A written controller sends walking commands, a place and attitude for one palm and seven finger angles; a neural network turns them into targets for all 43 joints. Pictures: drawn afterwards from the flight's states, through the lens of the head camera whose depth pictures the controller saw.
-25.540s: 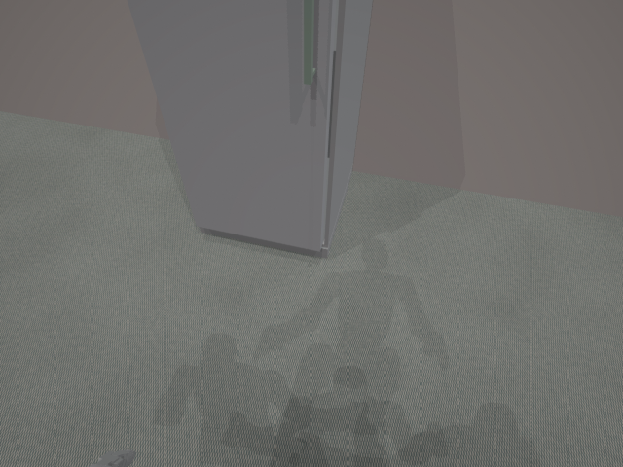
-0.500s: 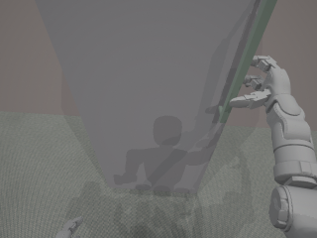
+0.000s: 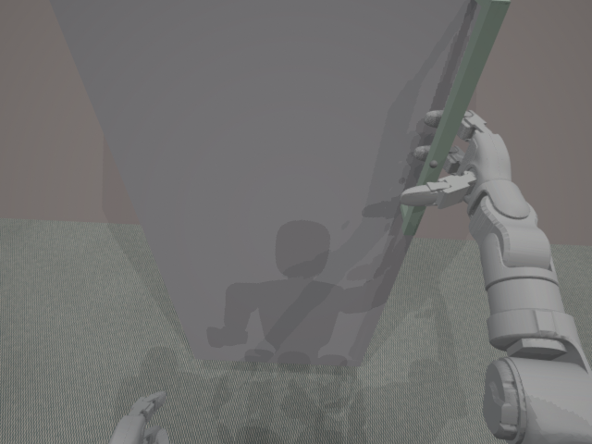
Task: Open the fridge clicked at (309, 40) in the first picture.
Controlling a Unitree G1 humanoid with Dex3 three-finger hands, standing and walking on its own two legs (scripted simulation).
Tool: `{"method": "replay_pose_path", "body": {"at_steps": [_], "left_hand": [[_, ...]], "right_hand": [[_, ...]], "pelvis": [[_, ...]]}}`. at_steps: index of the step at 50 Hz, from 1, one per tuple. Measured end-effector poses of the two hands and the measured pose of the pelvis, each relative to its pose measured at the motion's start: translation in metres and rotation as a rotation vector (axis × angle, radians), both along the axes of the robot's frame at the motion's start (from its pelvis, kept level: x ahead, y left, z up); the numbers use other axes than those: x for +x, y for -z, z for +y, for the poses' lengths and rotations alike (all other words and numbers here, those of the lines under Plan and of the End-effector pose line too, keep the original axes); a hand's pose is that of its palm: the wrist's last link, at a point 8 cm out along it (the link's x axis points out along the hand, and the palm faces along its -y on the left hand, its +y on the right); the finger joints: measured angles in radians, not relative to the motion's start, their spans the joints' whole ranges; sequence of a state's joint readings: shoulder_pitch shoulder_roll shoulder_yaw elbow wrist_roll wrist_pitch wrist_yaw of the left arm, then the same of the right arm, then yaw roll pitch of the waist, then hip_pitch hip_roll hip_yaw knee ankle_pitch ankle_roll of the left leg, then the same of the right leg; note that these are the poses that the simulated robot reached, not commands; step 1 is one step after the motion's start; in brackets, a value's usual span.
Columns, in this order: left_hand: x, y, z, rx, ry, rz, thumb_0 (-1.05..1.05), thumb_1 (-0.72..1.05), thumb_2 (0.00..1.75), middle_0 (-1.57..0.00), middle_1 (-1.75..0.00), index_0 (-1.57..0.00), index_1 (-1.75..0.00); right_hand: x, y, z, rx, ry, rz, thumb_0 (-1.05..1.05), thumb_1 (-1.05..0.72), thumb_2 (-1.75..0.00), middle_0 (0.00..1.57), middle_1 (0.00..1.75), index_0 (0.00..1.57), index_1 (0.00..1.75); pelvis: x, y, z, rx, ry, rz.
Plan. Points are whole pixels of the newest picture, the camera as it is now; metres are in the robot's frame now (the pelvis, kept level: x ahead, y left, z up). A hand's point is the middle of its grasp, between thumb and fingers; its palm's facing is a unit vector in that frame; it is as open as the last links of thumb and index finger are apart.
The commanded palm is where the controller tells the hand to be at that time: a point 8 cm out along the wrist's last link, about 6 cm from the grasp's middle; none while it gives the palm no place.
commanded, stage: slide the fingers in behind the handle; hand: right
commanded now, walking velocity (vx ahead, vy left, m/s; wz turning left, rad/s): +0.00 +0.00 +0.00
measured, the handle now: (437, 136) +0.48 -0.15 +0.21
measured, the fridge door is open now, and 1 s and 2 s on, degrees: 0 0 0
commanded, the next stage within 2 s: grip the handle and tug to test in 0.68 s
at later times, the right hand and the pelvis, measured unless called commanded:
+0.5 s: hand (424, 162) +0.43 -0.13 +0.20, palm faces +0.02 +1.00 -0.02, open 14.0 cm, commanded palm +0.40 -0.17 +0.20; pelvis -0.01 +0.01 +0.00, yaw +0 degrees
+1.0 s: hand (426, 163) +0.42 -0.13 +0.20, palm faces +0.01 +1.00 -0.01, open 12.9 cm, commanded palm +0.40 -0.18 +0.20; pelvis -0.01 +0.00 +0.00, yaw +0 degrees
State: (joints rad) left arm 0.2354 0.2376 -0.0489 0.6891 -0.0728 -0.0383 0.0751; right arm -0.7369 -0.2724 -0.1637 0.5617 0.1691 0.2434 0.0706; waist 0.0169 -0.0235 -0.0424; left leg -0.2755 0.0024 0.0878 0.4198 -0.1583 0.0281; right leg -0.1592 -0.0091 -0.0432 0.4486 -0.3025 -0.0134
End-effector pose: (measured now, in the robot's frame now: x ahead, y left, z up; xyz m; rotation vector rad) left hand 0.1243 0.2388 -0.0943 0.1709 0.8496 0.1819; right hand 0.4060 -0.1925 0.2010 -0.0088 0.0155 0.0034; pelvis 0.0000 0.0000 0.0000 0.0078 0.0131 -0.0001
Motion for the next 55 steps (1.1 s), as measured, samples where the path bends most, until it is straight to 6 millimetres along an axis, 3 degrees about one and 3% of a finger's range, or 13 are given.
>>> {"method": "replay_pose_path", "body": {"at_steps": [9,42,48,55], "left_hand": [[-0.007,0.003,0.005,-0.001,-0.009,0.010,0.01,0.90,0.90,-0.20,-0.30,-0.20,-0.30],[-0.027,0.004,0.013,0.004,-0.027,0.017,0.01,0.90,0.90,-0.20,-0.30,-0.20,-0.30],[-0.026,0.003,0.011,0.003,-0.026,0.014,0.01,0.90,0.90,-0.20,-0.30,-0.20,-0.30],[-0.022,0.002,0.008,0.000,-0.025,0.005,0.01,0.90,0.90,-0.20,-0.30,-0.20,-0.30]], "right_hand": [[0.001,-0.003,0.012,0.001,0.001,0.009,-0.01,0.50,-0.30,0.29,1.20,0.30,1.20],[-0.002,-0.002,0.012,-0.003,0.015,0.002,-0.01,0.49,-0.30,0.29,1.20,0.29,1.20],[-0.002,-0.002,0.011,-0.002,0.015,-0.002,-0.01,0.39,-0.35,0.30,1.22,0.29,1.22],[-0.005,-0.002,0.009,-0.004,0.014,-0.008,-0.01,0.13,-0.46,0.33,1.26,0.32,1.26]], "pelvis": [[-0.003,0.000,0.002,-0.003,-0.001,-0.003],[-0.013,0.000,0.006,-0.007,-0.005,-0.003],[-0.012,0.000,0.005,-0.006,-0.007,-0.003],[-0.011,0.000,0.003,-0.005,-0.009,-0.006]]}}
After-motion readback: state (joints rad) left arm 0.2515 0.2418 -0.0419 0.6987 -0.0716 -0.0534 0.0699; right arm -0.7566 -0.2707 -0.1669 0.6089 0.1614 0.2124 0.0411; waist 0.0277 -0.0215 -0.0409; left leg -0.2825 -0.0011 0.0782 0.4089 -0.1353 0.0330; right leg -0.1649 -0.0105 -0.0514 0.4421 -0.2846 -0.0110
